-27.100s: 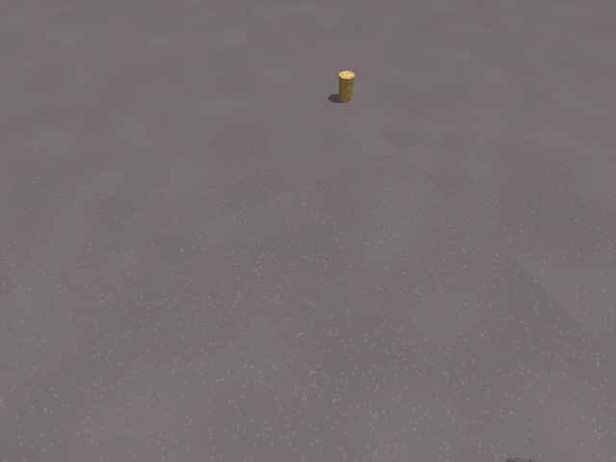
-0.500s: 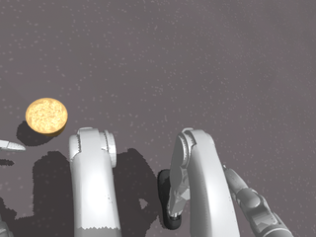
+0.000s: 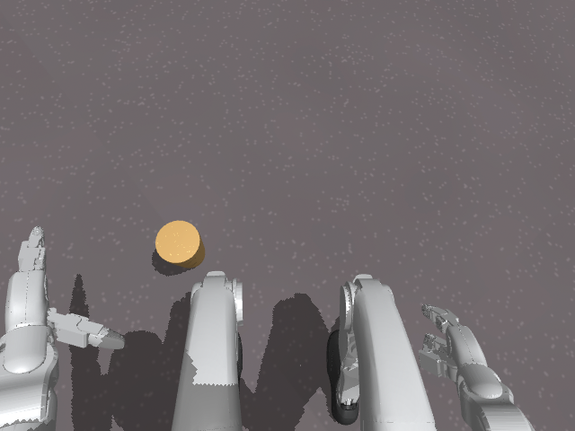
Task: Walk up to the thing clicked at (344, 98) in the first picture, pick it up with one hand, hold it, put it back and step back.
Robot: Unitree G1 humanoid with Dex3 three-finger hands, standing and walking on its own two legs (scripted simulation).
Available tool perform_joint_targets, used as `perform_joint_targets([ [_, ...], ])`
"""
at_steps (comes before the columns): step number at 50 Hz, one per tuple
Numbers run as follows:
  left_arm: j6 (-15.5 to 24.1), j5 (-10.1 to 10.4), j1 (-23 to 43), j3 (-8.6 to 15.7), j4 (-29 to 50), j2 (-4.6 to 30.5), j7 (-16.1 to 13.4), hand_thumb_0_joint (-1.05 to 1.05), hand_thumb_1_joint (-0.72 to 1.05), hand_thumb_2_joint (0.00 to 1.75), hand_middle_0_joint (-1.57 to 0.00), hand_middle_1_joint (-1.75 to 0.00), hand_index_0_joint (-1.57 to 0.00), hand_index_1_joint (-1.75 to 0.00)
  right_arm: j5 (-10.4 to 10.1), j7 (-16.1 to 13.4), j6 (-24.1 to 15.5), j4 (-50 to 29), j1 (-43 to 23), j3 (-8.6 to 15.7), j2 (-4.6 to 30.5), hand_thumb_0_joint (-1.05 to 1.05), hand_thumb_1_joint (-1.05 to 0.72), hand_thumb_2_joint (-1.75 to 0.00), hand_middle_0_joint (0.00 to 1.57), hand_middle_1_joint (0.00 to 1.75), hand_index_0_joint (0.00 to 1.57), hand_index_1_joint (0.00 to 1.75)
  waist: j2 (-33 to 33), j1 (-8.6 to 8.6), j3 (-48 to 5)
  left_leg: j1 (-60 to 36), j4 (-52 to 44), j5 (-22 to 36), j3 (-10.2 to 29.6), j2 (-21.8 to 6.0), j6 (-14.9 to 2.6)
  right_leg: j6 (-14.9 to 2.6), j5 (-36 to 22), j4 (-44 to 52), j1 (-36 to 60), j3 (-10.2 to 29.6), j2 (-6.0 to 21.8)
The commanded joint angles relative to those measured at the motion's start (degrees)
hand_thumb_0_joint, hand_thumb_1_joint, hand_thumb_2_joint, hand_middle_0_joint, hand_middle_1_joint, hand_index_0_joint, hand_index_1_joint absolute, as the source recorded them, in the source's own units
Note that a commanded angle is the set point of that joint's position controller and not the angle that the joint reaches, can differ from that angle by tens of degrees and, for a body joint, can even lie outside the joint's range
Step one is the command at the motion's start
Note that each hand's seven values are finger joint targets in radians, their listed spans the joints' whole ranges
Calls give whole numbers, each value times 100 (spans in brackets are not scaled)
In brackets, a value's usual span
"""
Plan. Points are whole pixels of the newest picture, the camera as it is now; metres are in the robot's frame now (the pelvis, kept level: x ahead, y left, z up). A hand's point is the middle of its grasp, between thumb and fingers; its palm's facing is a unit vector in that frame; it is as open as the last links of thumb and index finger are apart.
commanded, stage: home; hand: left
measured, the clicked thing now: (185, 248) +0.41 +0.26 -0.41
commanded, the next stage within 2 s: none
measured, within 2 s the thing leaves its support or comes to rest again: neither
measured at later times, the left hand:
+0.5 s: hand (46, 295) +0.25 +0.22 +0.13, palm faces +0.19 -0.92 -0.34, open 17.6 cm
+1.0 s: hand (27, 322) +0.23 +0.20 +0.18, palm faces +0.19 -0.94 -0.29, open 17.6 cm
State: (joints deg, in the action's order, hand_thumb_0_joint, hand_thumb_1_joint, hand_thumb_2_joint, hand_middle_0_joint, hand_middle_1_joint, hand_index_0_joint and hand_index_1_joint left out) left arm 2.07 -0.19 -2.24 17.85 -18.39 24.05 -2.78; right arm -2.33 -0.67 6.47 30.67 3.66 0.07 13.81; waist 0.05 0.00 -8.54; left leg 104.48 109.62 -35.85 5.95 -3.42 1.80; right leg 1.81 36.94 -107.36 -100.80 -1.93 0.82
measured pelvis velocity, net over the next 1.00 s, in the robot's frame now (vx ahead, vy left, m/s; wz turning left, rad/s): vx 0.08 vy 0.01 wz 0.08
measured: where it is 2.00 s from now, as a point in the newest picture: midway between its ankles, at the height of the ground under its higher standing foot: (285, 392)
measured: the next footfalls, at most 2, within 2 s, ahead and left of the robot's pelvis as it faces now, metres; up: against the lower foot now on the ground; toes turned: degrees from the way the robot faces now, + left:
none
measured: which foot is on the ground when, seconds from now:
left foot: down 0.00-1.00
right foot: down 0.00-1.00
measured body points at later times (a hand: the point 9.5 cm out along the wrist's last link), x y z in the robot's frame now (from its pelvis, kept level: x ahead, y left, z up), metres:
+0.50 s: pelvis +0.08 +0.01 +0.20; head +0.12 +0.03 +0.65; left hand +0.24 +0.27 +0.15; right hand +0.25 -0.23 +0.13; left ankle +0.09 +0.14 -0.45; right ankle +0.09 -0.14 -0.45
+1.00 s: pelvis +0.08 +0.01 +0.23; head +0.09 +0.01 +0.68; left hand +0.22 +0.25 +0.20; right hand +0.26 -0.22 +0.17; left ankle +0.09 +0.14 -0.45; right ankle +0.09 -0.14 -0.45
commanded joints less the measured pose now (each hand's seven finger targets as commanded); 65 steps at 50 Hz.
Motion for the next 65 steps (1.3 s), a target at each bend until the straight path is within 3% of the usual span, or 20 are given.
perform_joint_targets([
  [1,-160,111,-257,395,1194,1115,-317,0,-61,0,-4,-4,-4,-4,-27,-339,-304,-804,236,443,866,0,-90,-90,20,30,20,30,-332,19,-2714,-2784,-2136,216,-530,238,-342,-275,-275,2435,2670,125,-163],
  [4,-380,117,-457,154,1348,877,-417,0,-61,1,-4,-4,-4,-4,-26,-460,-432,-870,343,383,792,0,-90,-90,20,30,20,30,-343,96,-2555,-3365,-2575,583,-534,235,-332,-263,-697,2844,3212,88,-135],
  [7,-660,106,-897,-307,978,361,-476,0,-61,0,-4,-4,-4,-4,-32,-584,-573,-873,442,358,753,0,-90,-90,20,30,20,30,-251,187,-2164,-3869,-3057,796,-544,245,-323,-255,-962,3378,3669,65,-120],
  [8,-675,110,-501,-171,1607,677,-536,0,-61,1,-4,-4,-4,-4,-21,-628,-608,-842,544,359,738,0,-90,-90,20,30,20,30,-281,162,-2198,-4015,-3189,792,-550,244,-321,-249,-941,3571,3872,112,-90],
  [12,-1021,69,-1086,-614,1423,193,-662,0,-61,1,-4,-4,-4,-4,-24,-774,-808,-913,639,290,676,0,-90,-90,20,30,20,30,-344,209,-1913,-4838,-3908,962,-550,244,-274,-256,-1090,4199,4527,57,-69],
  [14,-1101,74,-905,-512,1998,436,-773,0,-59,3,-5,-5,-5,-5,-25,-865,-858,-899,748,247,613,0,-90,-90,20,30,20,30,-425,136,-1863,-5147,-4208,1114,-561,264,-262,-245,-1227,4502,4928,65,-39],
  [15,-1235,65,-1417,-859,1562,-15,-772,0,-61,1,-4,-4,-4,-4,-24,-897,-894,-956,713,221,595,0,-90,-90,20,30,20,30,-287,191,-1619,-5328,-4392,1177,-572,262,-254,-234,-1319,4669,5036,12,-60],
  [17,-1338,79,-1355,-889,2008,-13,-838,0,-58,4,-5,-5,-5,-5,-13,-976,-952,-939,823,204,577,0,-90,-90,20,30,20,30,-496,181,-1564,-5748,-4718,1358,-574,266,-231,-247,-1526,4898,5323,-59,-81],
  [19,-1474,67,-1604,-1125,2121,-184,-869,0,-59,3,-5,-5,-5,-5,16,-1047,-1005,-978,888,181,570,0,-90,-90,20,30,20,30,-519,231,-1339,-6146,-5014,1638,-562,248,-213,-223,-1792,5131,5591,-136,-112],
  [20,-1503,67,-1543,-1004,2519,-33,-907,0,-56,5,-5,-5,-5,-5,28,-1075,-1038,-953,983,181,551,0,-90,-90,20,30,20,30,-546,162,-1424,-6359,-5143,1823,-547,240,-195,-226,-1944,5204,5786,-160,-116],
  [24,-1641,82,-1994,-1339,3067,-286,-946,0,-54,6,-5,-6,-5,-6,79,-1156,-1163,-1101,1001,120,454,0,-90,-90,20,30,20,30,-573,158,-1139,-6868,-5579,2259,-502,222,-155,-229,-2280,5516,6226,-272,-161],
  [26,-1743,70,-2598,-1686,2600,-763,-893,0,-56,5,-5,-5,-5,-5,109,-1156,-1214,-1070,1012,94,412,0,-90,-90,20,30,20,30,-433,194,-761,-6909,-5749,2271,-465,212,-155,-236,-2251,5677,6297,-327,-195],
  [30,-1701,51,-2486,-1403,3412,-394,-886,0,-56,5,-5,-5,-5,-5,139,-1141,-1299,-1240,953,113,444,0,-90,-90,20,30,20,30,-355,89,-588,-7065,-5992,2420,-463,203,-142,-218,-2358,5905,6644,-369,-210],
  [32,-1719,43,-2775,-1693,3055,-756,-799,0,-57,4,-5,-5,-5,-5,156,-1102,-1327,-1197,1014,111,420,0,-90,-90,20,30,20,30,-161,179,-348,-7082,-6063,2436,-458,195,-144,-212,-2368,5981,6634,-373,-229],
  [33,-1683,54,-2713,-1579,3272,-663,-793,0,-56,5,-5,-5,-5,-5,155,-1085,-1348,-1253,944,125,445,0,-90,-90,20,30,20,30,-262,110,-284,-7095,-6162,2383,-438,190,-122,-222,-2303,5999,6674,-394,-232],
  [41,-1548,-18,-2402,-1536,3191,-670,-646,0,-60,3,-5,-5,-5,-5,217,-1025,-1487,-1187,1028,181,468,0,-90,-90,20,30,20,30,-270,204,-557,-7440,-6116,2819,-536,219,-119,-193,-2733,6079,6972,-273,-195],
  [47,-1510,6,-2155,-1580,3161,-695,-625,0,-61,1,-4,-4,-4,-4,201,-1001,-1572,-1170,818,139,477,0,-90,-90,20,30,20,30,-401,159,-134,-7292,-6462,1753,-512,233,-130,-208,-1781,6300,6796,-285,-196],
  [55,-1463,7,-2377,-1430,2926,-648,-590,0,-61,2,-5,-5,-5,-5,211,-1007,-1624,-1165,816,146,458,0,-90,-90,20,30,20,30,-132,126,-288,-7218,-6333,1746,-631,293,-182,-157,-1838,6488,6953,-199,-159],
  [62,-1384,10,-2256,-1507,2892,-696,-561,0,-61,2,-4,-4,-4,-4,199,-1001,-1665,-1150,779,145,465,0,-90,-90,20,30,20,30,-138,168,-94,-7194,-6425,1400,-649,286,-186,-162,-1498,6545,6814,-171,-155],
  [65,-1382,7,-2252,-1535,2918,-677,-556,0,-61,1,-4,-4,-4,-4,200,-1016,-1684,-1122,825,161,489,0,-90,-90,20,30,20,30,-232,160,-196,-7267,-6429,1602,-615,261,-173,-184,-1675,6464,6832,-198,-172],
])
